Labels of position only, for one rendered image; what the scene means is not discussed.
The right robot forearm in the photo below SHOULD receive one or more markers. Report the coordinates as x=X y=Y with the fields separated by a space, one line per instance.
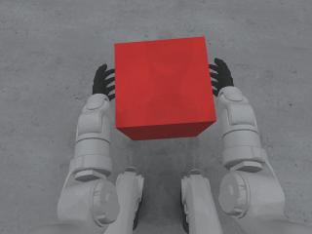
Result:
x=242 y=147

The robot right hand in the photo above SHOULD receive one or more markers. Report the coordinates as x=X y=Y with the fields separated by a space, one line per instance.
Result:
x=223 y=78

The robot right thigh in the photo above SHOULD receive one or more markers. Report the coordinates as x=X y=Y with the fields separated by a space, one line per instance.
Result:
x=197 y=197

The left robot upper arm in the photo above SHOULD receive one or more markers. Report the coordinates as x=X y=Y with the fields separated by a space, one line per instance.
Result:
x=84 y=208

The robot left hand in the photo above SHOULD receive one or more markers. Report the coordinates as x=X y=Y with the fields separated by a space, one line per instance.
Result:
x=100 y=84

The left robot forearm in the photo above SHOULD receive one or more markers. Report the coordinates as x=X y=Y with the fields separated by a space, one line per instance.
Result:
x=92 y=143

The carton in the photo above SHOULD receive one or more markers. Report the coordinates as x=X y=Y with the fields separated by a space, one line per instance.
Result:
x=163 y=88

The robot left foot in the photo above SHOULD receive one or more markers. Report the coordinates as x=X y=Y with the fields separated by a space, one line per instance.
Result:
x=137 y=212

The right robot upper arm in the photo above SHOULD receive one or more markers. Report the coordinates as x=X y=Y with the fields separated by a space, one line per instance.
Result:
x=256 y=203

